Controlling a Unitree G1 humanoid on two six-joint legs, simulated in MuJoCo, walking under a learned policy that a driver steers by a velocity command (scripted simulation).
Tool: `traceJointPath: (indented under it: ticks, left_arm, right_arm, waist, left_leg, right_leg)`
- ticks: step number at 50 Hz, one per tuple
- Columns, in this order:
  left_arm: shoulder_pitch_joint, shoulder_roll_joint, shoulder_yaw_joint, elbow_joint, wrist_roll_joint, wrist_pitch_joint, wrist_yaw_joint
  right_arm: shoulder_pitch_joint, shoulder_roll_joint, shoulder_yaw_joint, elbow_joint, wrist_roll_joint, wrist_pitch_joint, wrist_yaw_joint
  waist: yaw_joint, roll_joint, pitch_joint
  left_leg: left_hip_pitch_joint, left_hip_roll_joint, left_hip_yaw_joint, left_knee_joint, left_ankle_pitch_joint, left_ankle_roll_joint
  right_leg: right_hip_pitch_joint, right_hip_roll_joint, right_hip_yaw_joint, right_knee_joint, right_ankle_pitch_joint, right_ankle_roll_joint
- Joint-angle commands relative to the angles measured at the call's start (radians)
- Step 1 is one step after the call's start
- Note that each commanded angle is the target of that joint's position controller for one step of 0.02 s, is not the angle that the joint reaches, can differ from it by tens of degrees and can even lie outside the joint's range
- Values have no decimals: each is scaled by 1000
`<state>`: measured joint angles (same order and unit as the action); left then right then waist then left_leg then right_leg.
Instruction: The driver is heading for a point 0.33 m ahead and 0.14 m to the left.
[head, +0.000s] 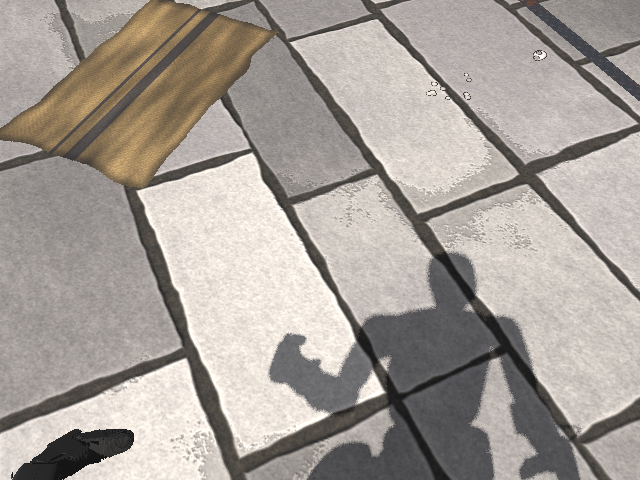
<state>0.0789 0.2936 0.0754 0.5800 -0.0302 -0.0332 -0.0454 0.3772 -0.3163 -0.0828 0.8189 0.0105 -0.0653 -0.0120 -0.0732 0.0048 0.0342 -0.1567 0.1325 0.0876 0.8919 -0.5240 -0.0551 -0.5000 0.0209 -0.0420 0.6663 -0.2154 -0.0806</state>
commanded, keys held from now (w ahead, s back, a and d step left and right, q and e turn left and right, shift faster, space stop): w+q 0.26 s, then no key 0.74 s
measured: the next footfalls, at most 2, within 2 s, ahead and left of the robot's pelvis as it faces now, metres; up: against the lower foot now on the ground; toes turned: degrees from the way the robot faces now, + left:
left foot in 0.44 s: +0.45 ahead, +0.10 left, +0.00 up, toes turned +5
right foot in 0.78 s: +0.43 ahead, -0.15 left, +0.00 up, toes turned +4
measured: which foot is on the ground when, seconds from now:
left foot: up 0.00-0.42, down 0.44-1.00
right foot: down 0.00-0.46, up 0.48-0.76, down 0.78-1.00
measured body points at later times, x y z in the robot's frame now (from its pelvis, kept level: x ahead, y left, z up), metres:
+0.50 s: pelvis +0.28 +0.01 +0.00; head +0.32 +0.01 +0.45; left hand +0.31 +0.29 -0.13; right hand +0.49 -0.22 -0.09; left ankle +0.41 +0.10 -0.72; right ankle +0.08 -0.10 -0.66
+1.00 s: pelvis +0.38 -0.02 +0.02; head +0.39 -0.03 +0.47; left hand +0.45 +0.24 -0.11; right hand +0.51 -0.26 -0.11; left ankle +0.41 +0.10 -0.72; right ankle +0.39 -0.15 -0.72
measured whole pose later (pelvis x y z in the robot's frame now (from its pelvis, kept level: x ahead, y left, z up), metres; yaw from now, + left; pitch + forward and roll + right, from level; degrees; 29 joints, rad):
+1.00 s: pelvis +0.38 -0.02 +0.02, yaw +4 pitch +0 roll +1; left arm 0.25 0.21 0.02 0.86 0.01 -0.02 0.03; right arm 0.18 -0.22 -0.03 0.84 -0.02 -0.01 -0.01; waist 0.00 0.01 0.01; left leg -0.31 0.00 0.03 0.54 -0.22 0.01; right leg -0.26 -0.03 0.01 0.58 -0.31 0.02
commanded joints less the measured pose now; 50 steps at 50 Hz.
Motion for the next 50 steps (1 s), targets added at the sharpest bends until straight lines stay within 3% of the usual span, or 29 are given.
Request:
traceJointPath:
  ticks: [1, 3, 4, 6, 8, 11, 13, 15, 17, 20, 21, 22, 23, 24, 25, 26, 27, 28, 30, 32, 35, 38, 39, 40, 41, 42, 44, 47, 50]
  left_arm:
    - [351, 178, 53, 28, 11, -29, 11]
    - [207, 106, 25, 11, 14, -32, 11]
    - [160, 84, 15, 6, 27, -36, 13]
    - [141, 92, 16, 31, 33, -53, 16]
    - [158, 106, 18, 63, 34, -68, 20]
    - [176, 98, 12, 100, 36, -73, 32]
    - [193, 108, 12, 118, 37, -75, 38]
    - [232, 117, 11, 149, 27, -69, 46]
    - [268, 126, 11, 177, 22, -54, 55]
    - [253, 150, 16, 186, 21, -31, 64]
    - [236, 157, 18, 184, 21, -24, 67]
    - [213, 154, 15, 182, 20, -18, 66]
    - [260, 107, -4, 162, 44, -27, 64]
    - [449, -3, -41, 187, 47, -35, 44]
    - [423, 113, -18, 235, 23, -35, 34]
    - [307, 144, -7, 189, -6, -27, 32]
    - [223, 127, -14, 164, 3, -15, 41]
    - [192, 108, -14, 161, 12, 4, 50]
    - [263, 64, -19, 184, 19, 42, 64]
    - [297, 30, -30, 202, 32, 53, 78]
    - [285, 48, -23, 217, 35, 56, 81]
    - [250, 41, -17, 215, 60, 56, 77]
    - [231, 51, -17, 200, 68, 53, 79]
    - [203, 102, -10, 179, 65, 48, 86]
    - [157, 127, -2, 196, 54, 44, 86]
    - [126, 72, -13, 188, 53, 34, 83]
    - [109, 37, -25, 197, 55, 14, 77]
    - [168, 47, -22, 221, 41, -2, 79]
    - [191, 47, -20, 238, 36, -4, 82]
  right_arm:
    - [-128, -130, -6, -173, 41, -85, 15]
    - [-120, -121, -4, -139, 0, -78, 8]
    - [-93, -117, -7, -126, -3, -64, 13]
    - [-55, -88, -2, -100, 0, -36, 22]
    - [-84, -67, 6, -103, -2, -19, 20]
    - [-171, -45, 16, -124, 2, -21, 25]
    - [-241, -27, 24, -138, 9, -28, 37]
    - [-321, -4, 35, -170, -1, -37, 51]
    - [-357, 2, 38, -192, -8, -47, 69]
    - [-282, -41, 21, -189, -17, -51, 82]
    - [-202, -68, 8, -169, -22, -51, 78]
    - [-95, -96, -4, -144, -25, -54, 69]
    - [-5, -173, -17, -136, -45, -51, 53]
    - [-5, -189, -7, -130, -61, -41, 47]
    - [54, -109, 5, -132, -36, -25, 45]
    - [-43, -102, 9, -147, -19, -12, 42]
    - [-132, -63, 21, -154, -7, -3, 39]
    - [-193, -35, 33, -158, -12, 1, 36]
    - [-268, -46, 28, -157, -34, 10, 38]
    - [-285, -53, 22, -151, -43, 9, 37]
    - [-285, -57, 21, -133, -33, 21, 27]
    - [-295, -17, 38, -112, -30, 35, 24]
    - [-272, 7, 48, -96, -33, 36, 24]
    - [-244, 6, 47, -88, -36, 37, 24]
    - [-201, 19, 45, -84, -30, 40, 19]
    - [-215, 3, 42, -75, -34, 41, 12]
    - [-202, 2, 37, -57, -32, 47, 1]
    - [-210, 0, 35, -40, -28, 43, 1]
    - [-218, 8, 34, -21, -22, 36, 3]
  waist:
    - [195, -156, -251]
    - [113, -60, -136]
    - [76, -79, -114]
    - [44, -76, -99]
    - [46, -55, -54]
    - [74, -52, -4]
    - [108, -51, 20]
    - [133, -31, 56]
    - [143, -35, 52]
    - [88, -84, -28]
    - [45, -99, -78]
    - [-22, -76, -139]
    - [-30, 31, -290]
    - [57, 259, -466]
    - [-24, 121, -597]
    - [-16, 85, -451]
    - [10, 8, -300]
    - [44, -9, -202]
    - [115, 68, -132]
    - [122, 113, -144]
    - [109, 105, -188]
    - [119, 108, -117]
    - [115, 82, -73]
    - [81, 5, -24]
    - [22, -148, -3]
    - [33, -170, 14]
    - [25, -164, 13]
    - [59, -61, -16]
    - [74, -35, -61]
  left_leg:
    - [-781, -60, -157, 494, 61, 58]
    - [-646, 23, -144, 349, 208, 67]
    - [-573, 45, -150, 313, 253, 67]
    - [-521, 42, -133, 283, 301, 53]
    - [-547, 38, -130, 219, 386, 37]
    - [-556, 9, -128, 17, 580, 40]
    - [-519, -26, -107, -130, 692, 57]
    - [-493, -50, -71, -250, 732, 73]
    - [-482, -79, -50, -326, 720, 89]
    - [-400, -136, -41, -364, 585, 130]
    - [-315, -168, -28, -375, 553, 147]
    - [-161, -176, -21, -453, 680, 173]
    - [176, -8, -173, -342, 1153, 249]
    - [522, 305, -562, -319, 1437, 484]
    - [550, 278, -624, -358, 1319, 481]
    - [430, 237, -501, -406, 1152, 427]
    - [257, 181, -418, -461, 1002, 376]
    - [89, 153, -371, -512, 883, 352]
    - [-173, 81, -276, -602, 698, 316]
    - [-232, 65, -228, -617, 695, 322]
    - [-240, 66, -221, -628, 409, 294]
    - [-334, 9, -207, -627, -10, 194]
    - [-344, -19, -196, -603, -77, 145]
    - [-313, -73, -157, -524, -55, 101]
    - [-183, -128, -82, -472, 88, 74]
    - [-92, -132, -72, -418, 185, 63]
    - [-44, -116, -80, -406, 269, 76]
    - [-95, -100, -101, -425, 313, 96]
    - [-84, -96, -99, -408, 429, 87]
  right_leg:
    - [823, -353, 688, -384, -136, -263]
    - [542, -270, 440, -374, 91, -197]
    - [452, -240, 370, -402, 180, -184]
    - [376, -228, 287, -445, 318, -186]
    - [344, -217, 200, -480, 392, -173]
    - [342, -174, 86, -506, 407, -125]
    - [348, -170, 36, -529, 374, -93]
    - [370, -179, 25, -513, 469, -77]
    - [439, -195, 24, -457, 570, -69]
    - [559, -219, 50, -312, 807, -55]
    - [585, -208, 52, -215, 915, -43]
    - [562, -162, 21, -43, 919, -11]
    - [354, -106, 14, 227, 604, 32]
    - [11, 60, 50, 649, -383, 116]
    - [-13, 54, 220, 740, -489, 116]
    - [-81, -7, 205, 720, -440, 114]
    - [-105, -49, 155, 632, -384, 120]
    - [-69, -80, 145, 547, -339, 126]
    - [120, -90, 99, 353, -293, 138]
    - [207, -81, 75, 210, -266, 150]
    - [297, -83, 66, 63, -45, 130]
    - [376, -61, 39, -68, 16, 94]
    - [361, -96, 86, -151, 14, 73]
    - [278, -164, 170, -243, -54, 45]
    - [105, -157, 190, -299, -305, 22]
    - [30, -135, 184, -345, -384, 34]
    - [26, -121, 164, -337, -309, 67]
    - [151, -100, 128, -253, -109, 78]
    - [223, -95, 114, -207, 51, 64]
